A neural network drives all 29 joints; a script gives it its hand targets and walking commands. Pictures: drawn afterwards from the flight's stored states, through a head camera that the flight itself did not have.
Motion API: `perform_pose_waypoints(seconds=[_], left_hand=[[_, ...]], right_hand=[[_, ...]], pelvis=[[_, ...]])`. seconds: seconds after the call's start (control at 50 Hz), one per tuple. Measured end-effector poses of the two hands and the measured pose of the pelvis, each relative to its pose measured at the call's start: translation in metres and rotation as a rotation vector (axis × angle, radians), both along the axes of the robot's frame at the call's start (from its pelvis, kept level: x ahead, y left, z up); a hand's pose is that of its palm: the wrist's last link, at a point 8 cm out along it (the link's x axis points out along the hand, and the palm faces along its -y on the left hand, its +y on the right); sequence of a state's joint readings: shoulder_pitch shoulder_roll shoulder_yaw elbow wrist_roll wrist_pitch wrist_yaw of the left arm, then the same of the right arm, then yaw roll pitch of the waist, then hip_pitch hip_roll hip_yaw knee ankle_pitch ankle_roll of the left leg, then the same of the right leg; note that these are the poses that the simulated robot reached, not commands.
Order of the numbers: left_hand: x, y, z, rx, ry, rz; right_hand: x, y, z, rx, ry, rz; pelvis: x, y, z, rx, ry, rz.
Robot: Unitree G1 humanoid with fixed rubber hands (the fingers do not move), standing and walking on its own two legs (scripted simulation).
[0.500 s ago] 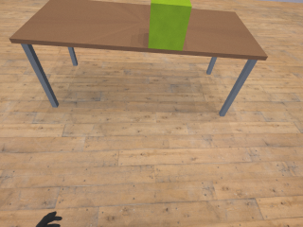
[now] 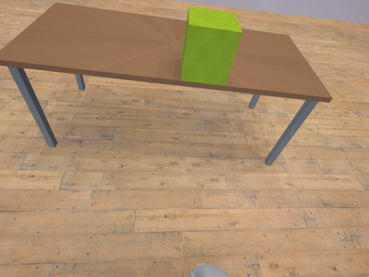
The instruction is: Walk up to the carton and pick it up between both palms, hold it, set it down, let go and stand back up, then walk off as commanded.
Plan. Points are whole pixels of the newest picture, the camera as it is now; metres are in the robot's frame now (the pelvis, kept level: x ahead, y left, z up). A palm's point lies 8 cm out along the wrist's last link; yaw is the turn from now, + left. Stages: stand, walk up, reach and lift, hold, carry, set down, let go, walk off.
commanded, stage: walk up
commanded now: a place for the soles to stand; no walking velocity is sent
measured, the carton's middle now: (207, 47) +1.03 -0.11 +0.00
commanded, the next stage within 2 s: none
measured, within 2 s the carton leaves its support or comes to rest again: neither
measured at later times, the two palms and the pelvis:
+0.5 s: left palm (80, 243) +0.21 +0.22 -0.05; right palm out of the picture +0.16 -0.44 -0.10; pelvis +0.12 -0.11 +0.01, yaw -4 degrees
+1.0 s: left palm (81, 201) +0.33 +0.26 -0.11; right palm (320, 214) +0.30 -0.37 -0.06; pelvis +0.24 -0.04 +0.00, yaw -4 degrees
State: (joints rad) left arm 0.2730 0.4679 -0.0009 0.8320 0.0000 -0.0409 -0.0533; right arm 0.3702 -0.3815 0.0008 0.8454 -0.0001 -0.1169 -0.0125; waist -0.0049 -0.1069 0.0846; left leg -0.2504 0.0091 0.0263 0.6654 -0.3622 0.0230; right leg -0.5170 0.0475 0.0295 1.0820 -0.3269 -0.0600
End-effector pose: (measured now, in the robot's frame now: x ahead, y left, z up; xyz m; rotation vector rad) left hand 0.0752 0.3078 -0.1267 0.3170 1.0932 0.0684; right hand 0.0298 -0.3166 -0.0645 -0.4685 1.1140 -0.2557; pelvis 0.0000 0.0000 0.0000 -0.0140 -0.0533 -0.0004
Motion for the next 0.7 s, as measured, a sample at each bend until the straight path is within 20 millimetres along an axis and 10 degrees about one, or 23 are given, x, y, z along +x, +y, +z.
perform_pose_waypoints(seconds=[0.22, 0.34, 0.5, 0.7], left_hand=[[0.09, -0.057, 0.015, 0.053, -0.058, -0.053], [0.1, -0.082, 0.04, 0.129, -0.054, -0.047], [0.132, -0.091, 0.079, 0.189, -0.08, -0.047], [0.178, -0.088, 0.071, 0.164, -0.068, -0.058]], right_hand=[[0.069, -0.06, -0.032, 0.061, -0.022, 0.014], [0.126, -0.087, -0.038, 0.12, -0.119, 0.013], [0.128, -0.119, -0.033, 0.137, -0.017, -0.029], [0.145, -0.12, -0.029, 0.113, 0.068, -0.068]], pelvis=[[0.054, -0.058, -0.014, 0.077, 0.036, -0.021], [0.082, -0.09, -0.006, 0.066, -0.033, -0.052], [0.116, -0.106, 0.014, 0.047, -0.056, -0.07], [0.16, -0.101, 0.015, -0.004, -0.04, -0.082]])
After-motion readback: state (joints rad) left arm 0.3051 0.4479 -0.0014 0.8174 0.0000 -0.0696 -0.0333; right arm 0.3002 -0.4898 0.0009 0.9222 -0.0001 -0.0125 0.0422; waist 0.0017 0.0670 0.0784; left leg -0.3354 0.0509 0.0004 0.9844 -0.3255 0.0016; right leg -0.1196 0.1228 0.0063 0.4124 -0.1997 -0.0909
